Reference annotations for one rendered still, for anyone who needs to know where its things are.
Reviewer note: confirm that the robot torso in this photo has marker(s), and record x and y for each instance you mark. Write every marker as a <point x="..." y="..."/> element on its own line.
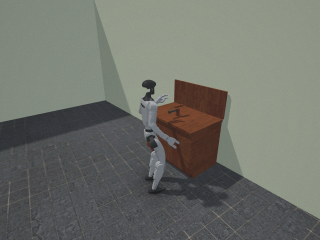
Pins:
<point x="148" y="132"/>

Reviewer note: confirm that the humanoid robot head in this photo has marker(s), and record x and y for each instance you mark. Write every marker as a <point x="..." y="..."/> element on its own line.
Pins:
<point x="149" y="84"/>

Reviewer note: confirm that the right robot hand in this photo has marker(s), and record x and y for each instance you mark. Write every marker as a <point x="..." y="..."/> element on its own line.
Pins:
<point x="171" y="142"/>

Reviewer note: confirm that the left robot hand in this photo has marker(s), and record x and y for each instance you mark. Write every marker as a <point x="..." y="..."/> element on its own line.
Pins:
<point x="162" y="98"/>

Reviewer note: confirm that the counter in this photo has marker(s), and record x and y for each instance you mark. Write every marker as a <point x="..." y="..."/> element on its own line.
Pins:
<point x="196" y="125"/>

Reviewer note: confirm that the robot left upper arm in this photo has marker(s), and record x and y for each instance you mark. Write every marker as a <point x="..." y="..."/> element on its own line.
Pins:
<point x="140" y="111"/>

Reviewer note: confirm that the robot right upper arm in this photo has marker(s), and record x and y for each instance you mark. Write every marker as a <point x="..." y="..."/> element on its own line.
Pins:
<point x="152" y="113"/>

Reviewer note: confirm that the right robot forearm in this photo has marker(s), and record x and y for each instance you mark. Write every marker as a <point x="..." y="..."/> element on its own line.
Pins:
<point x="157" y="131"/>

